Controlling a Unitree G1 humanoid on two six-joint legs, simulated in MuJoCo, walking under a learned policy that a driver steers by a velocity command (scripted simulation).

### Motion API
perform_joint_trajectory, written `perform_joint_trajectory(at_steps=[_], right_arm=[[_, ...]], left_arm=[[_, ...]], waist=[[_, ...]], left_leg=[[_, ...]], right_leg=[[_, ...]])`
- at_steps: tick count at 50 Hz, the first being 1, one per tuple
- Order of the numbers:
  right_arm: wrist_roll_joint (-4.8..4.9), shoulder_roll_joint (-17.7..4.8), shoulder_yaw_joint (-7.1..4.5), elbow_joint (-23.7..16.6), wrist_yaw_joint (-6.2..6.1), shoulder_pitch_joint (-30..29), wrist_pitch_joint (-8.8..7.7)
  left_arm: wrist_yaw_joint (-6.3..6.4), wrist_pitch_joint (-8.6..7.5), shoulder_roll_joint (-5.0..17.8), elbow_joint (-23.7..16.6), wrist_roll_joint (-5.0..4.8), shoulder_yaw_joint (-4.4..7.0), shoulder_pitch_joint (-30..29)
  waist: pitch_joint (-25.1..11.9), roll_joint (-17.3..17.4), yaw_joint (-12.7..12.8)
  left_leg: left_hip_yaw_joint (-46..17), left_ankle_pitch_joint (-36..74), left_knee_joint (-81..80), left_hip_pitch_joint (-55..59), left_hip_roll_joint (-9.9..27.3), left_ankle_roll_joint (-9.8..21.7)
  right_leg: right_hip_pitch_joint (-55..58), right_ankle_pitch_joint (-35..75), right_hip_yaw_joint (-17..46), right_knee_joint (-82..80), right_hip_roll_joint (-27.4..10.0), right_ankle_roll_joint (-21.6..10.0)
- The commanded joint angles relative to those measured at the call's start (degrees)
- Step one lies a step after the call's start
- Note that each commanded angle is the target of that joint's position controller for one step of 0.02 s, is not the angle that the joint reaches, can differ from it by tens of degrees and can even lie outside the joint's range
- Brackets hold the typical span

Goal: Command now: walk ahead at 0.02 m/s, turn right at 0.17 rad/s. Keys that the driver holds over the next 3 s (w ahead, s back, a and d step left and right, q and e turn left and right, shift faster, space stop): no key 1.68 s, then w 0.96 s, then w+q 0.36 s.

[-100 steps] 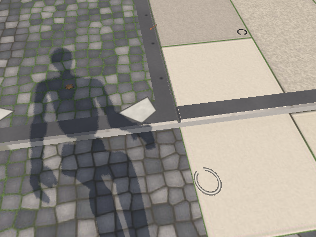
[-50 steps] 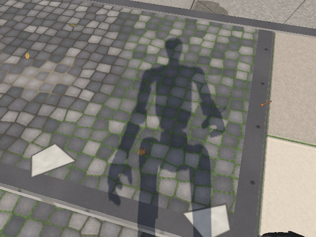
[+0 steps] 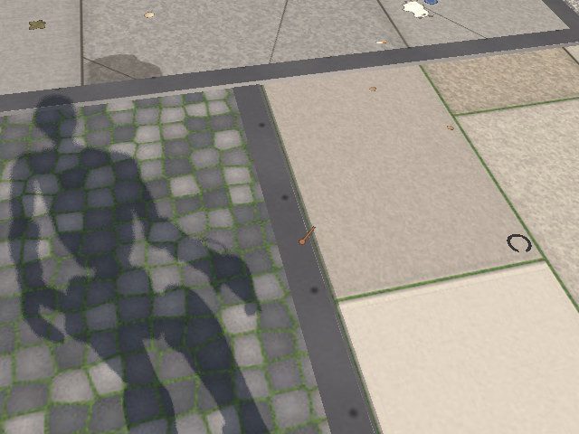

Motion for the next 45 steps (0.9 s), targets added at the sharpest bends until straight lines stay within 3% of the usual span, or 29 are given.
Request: perform_joint_trajectory(at_steps=[1, 2, 3, 4, 5, 6, 8, 10, 11, 12, 13, 14, 15, 16, 17, 18, 19, 20, 21, 23, 25, 27, 29, 31, 33, 34, 36, 38, 45], right_arm=[[-1.10, -8.61, -2.28, -2.66, -1.04, 6.75, -0.99], [-0.85, -9.28, -2.17, -2.62, -1.83, 5.55, -1.02], [-0.37, -10.01, -2.27, -2.33, -2.27, 2.33, -0.79], [-0.17, -9.68, -2.20, -2.27, -2.20, -2.22, -0.53], [-0.62, -10.10, -2.28, -2.52, -1.54, -6.26, -0.23], [-1.21, -8.76, -2.11, -2.73, -0.77, -9.08, 0.12], [-2.66, -8.07, -2.18, -1.80, -0.40, -8.20, 0.92], [-2.03, -9.74, -3.26, 0.55, -0.12, -4.84, 2.09], [-1.43, -9.62, -3.53, 1.56, -0.11, -4.18, 2.75], [-1.52, -7.49, -3.18, 2.86, -0.07, -2.78, 3.24], [-1.63, -4.08, -2.59, 3.57, 0.20, -1.84, 3.47], [0.62, -0.37, -1.49, 2.71, 0.08, -1.03, 3.54], [2.58, -3.44, -1.41, 0.02, -0.39, -2.14, 2.89], [2.92, -7.87, -2.25, 0.36, -0.59, -5.31, 1.80], [2.19, -8.56, -2.55, 2.14, -0.50, -4.03, 1.31], [1.22, -8.98, -2.74, 4.52, -0.10, -1.68, 1.20], [0.15, -8.36, -2.71, 5.90, 0.43, -0.23, 1.20], [-0.30, -6.53, -2.28, 7.14, 0.83, 1.28, 1.11], [-0.13, -4.90, -1.84, 7.80, 0.89, 1.83, 0.95], [0.49, -3.02, -0.99, 8.25, 0.61, 1.17, 0.67], [0.70, -2.69, -0.54, 8.91, 0.24, 0.50, 0.59], [0.87, -2.49, -0.25, 10.19, -0.18, 1.50, 0.49], [0.98, -0.89, 0.41, 12.53, -0.49, 4.70, 0.12], [1.01, -0.70, 0.60, 15.25, -0.77, 7.51, -0.26], [0.78, -1.06, 0.71, 16.53, -1.12, 8.52, -0.44], [0.59, -1.84, 0.64, 16.77, -1.07, 6.93, -0.43], [0.07, -0.75, 0.81, 17.28, -0.66, 6.00, -0.72], [0.22, 0.02, 0.86, 18.23, -0.62, 6.36, -0.97], [0.17, 1.53, 1.05, 20.93, -0.30, 7.57, -1.27]], left_arm=[[0.29, -0.94, 3.79, -3.11, -0.37, 1.02, -1.45], [0.18, -1.10, 2.61, -2.35, -0.06, 1.18, -0.61], [0.08, -0.87, 2.13, -1.42, 0.06, 1.18, 1.79], [0.17, -0.26, 3.01, -0.30, 0.70, 1.58, 4.61], [0.31, 0.58, 4.06, 0.17, 0.74, 1.77, 7.54], [0.17, 1.47, 5.39, 1.28, 0.35, 2.07, 9.93], [-0.65, 2.83, 5.22, 0.70, -0.95, 1.80, 8.84], [-1.06, 3.46, 1.98, 0.31, -1.34, 0.59, 7.76], [-0.82, 3.37, -0.10, 2.39, -1.22, 0.00, 11.42], [-0.42, 3.02, -2.59, 4.98, -0.38, -0.90, 14.33], [-0.49, 1.96, -4.60, 5.55, 0.44, -2.41, 14.40], [-0.55, 0.83, -0.09, 3.18, 0.54, -3.00, 11.23], [0.53, 0.20, 8.16, 1.17, 1.93, -0.83, 4.87], [1.18, -0.92, 5.43, -0.28, 1.85, -2.03, -3.26], [1.35, -1.89, 3.22, -0.82, 1.54, -3.01, -7.32], [1.38, -2.69, 2.75, -0.57, 1.67, -3.22, -7.28], [1.55, -3.52, 2.12, 0.92, 1.50, -3.43, -4.24], [1.37, -4.05, 1.67, 3.01, 1.12, -3.47, 0.20], [1.27, -4.34, 1.32, 5.17, 0.92, -3.46, 4.78], [1.48, -4.14, 0.08, 7.77, 1.00, -3.73, 9.28], [1.71, -3.60, -0.55, 8.67, 1.16, -3.92, 9.95], [1.72, -3.25, -0.63, 9.47, 1.03, -3.94, 9.70], [1.45, -3.19, -0.76, 10.46, 0.40, -3.92, 8.74], [1.10, -3.22, -1.32, 11.36, -0.45, -3.83, 8.44], [0.71, -3.09, -1.40, 11.99, -0.94, -3.53, 7.52], [0.65, -2.66, -2.85, 12.54, -0.94, -3.77, 8.24], [0.86, -2.13, -2.63, 13.41, -0.32, -3.68, 7.09], [0.91, -2.02, -2.86, 14.16, -0.18, -3.76, 7.03], [1.29, -2.55, -2.64, 15.71, -0.36, -3.89, 6.31]], waist=[[-10.21, 15.11, -5.50], [-9.88, 8.73, -4.05], [-10.08, 8.26, -1.26], [-9.89, 10.86, 1.78], [-11.16, 14.98, 4.29], [-11.66, 15.57, 5.63], [-8.93, 15.15, 4.22], [-6.59, 13.20, 2.06], [-6.43, 9.51, 3.02], [-4.37, 3.61, 3.25], [-2.89, -0.19, 1.88], [0.36, -2.95, -0.70], [7.14, -11.35, -1.32], [12.92, -6.70, -4.08], [12.62, -2.51, -6.05], [10.45, -0.59, -5.89], [7.83, -0.36, -5.04], [4.80, 0.56, -3.88], [1.73, 0.76, -2.63], [-1.18, -0.81, -0.88], [-1.49, -1.99, 0.22], [-1.28, -1.05, 0.29], [-1.90, 2.54, -1.24], [-3.51, 5.99, -1.43], [-3.93, 5.78, -1.12], [-2.37, 8.04, -0.34], [0.49, 6.30, -0.56], [1.44, 5.09, -0.64], [1.54, 3.18, -1.65]], left_leg=[[-25.73, 47.18, -19.97, 18.46, 22.05, 7.89], [-22.39, 50.08, -18.83, 17.54, 21.24, 8.96], [-18.16, 43.87, -18.90, 16.43, 18.40, 7.34], [-12.97, 42.36, -18.79, 14.75, 14.49, 5.19], [-9.61, 41.12, -18.57, 12.53, 12.19, 4.27], [-5.92, 37.91, -17.57, 10.28, 9.72, 3.21], [-5.43, 29.06, -16.94, 8.40, 9.84, 2.79], [-8.23, 21.94, -14.19, 7.76, 11.10, 3.33], [-6.85, 18.20, -9.09, 5.00, 9.41, 3.07], [-3.17, 14.67, -0.81, 2.69, 5.85, 2.45], [-1.13, 2.88, 8.96, -6.70, 1.48, 0.80], [-5.10, -3.26, 14.40, -14.78, -1.78, -1.88], [-8.55, 2.28, 14.89, -9.61, 1.66, -2.61], [-8.27, 9.97, 21.11, -5.74, 3.18, -3.63], [-8.33, 11.84, 22.71, -4.47, 2.97, -4.62], [-7.98, 14.87, 21.93, -3.79, 2.62, -5.38], [-6.48, 15.09, 20.71, -4.06, 3.43, -5.56], [-5.25, 13.50, 18.93, -3.41, 3.70, -5.91], [-4.47, 12.01, 16.61, -2.95, 3.97, -6.07], [-3.17, 10.20, 10.69, -2.72, 4.54, -6.08], [-2.12, 9.85, 5.04, -1.21, 4.48, -5.81], [-1.36, 12.46, -0.09, 1.63, 4.13, -5.21], [-1.33, 23.85, -7.77, 8.37, 3.95, -4.65], [-3.67, 34.97, -12.60, 15.98, 4.69, -3.61], [-5.69, 35.75, -15.37, 19.54, 6.63, -2.47], [-7.11, 31.19, -15.92, 16.30, 7.09, -1.83], [-6.67, 26.15, -17.24, 11.31, 6.50, -2.11], [-6.11, 25.02, -17.53, 10.69, 5.80, -2.67], [-5.16, 25.45, -16.85, 12.34, 5.24, -3.22]], right_leg=[[-10.48, -19.00, -1.11, 22.35, 4.80, 2.31], [-11.98, -20.67, 1.65, 31.68, 5.34, 2.79], [-11.88, -18.20, 1.90, 34.54, 4.28, 3.11], [-9.96, -14.97, -0.78, 36.70, 4.03, 3.83], [-6.43, -14.14, -4.33, 35.12, 3.59, 4.85], [-1.56, -15.54, -7.70, 31.75, 2.44, 5.57], [1.85, -20.40, -9.65, 18.83, -0.36, 4.65], [6.78, -13.35, -11.03, 3.13, -2.71, 2.39], [12.25, -6.22, -14.13, -4.97, -1.80, 1.88], [13.81, -5.06, -16.46, -12.12, 0.10, 2.09], [16.22, -9.66, -7.13, -10.35, -5.07, 1.13], [5.77, -19.96, 11.24, -12.92, -16.55, -1.63], [-14.16, -38.05, 23.36, -27.28, -25.45, -7.35], [-21.23, -35.50, 21.38, -30.64, -23.80, -8.28], [-20.65, -25.73, 15.27, -28.20, -20.48, -7.96], [-16.00, -14.45, 7.99, -25.28, -15.76, -7.25], [-9.77, -2.39, 4.12, -22.15, -14.63, -7.91], [-3.34, 10.55, 0.96, -18.84, -13.78, -8.62], [2.40, 20.37, -0.91, -15.57, -13.49, -8.97], [9.37, 27.93, -3.00, -11.67, -13.23, -9.05], [10.55, 26.21, -2.96, -10.73, -13.12, -9.13], [9.64, 24.19, -2.33, -10.56, -13.16, -8.79], [7.41, 22.81, -3.24, -10.11, -12.01, -6.81], [6.23, 17.40, -5.29, -9.85, -9.00, -3.84], [5.73, 6.49, -5.68, -12.04, -7.18, -2.43], [6.44, -0.04, -5.90, -13.57, -6.04, -1.72], [8.02, -4.47, -5.18, -14.76, -6.22, -1.44], [6.93, -6.65, -4.36, -15.85, -6.90, -1.26], [2.92, -10.91, -2.28, -18.85, -7.96, -1.13]])
Next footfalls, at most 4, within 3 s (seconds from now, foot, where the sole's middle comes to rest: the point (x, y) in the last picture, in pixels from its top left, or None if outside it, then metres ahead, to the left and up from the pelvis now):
0.26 right None -0.04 -0.07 -0.78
1.90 left None -0.04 0.13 -0.78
2.42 right None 0.32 -0.05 -0.73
2.98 left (269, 361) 0.62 0.06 -0.73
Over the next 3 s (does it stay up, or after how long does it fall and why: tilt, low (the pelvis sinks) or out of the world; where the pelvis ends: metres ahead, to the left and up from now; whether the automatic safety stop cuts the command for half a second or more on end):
stays up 0.50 0.01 0.02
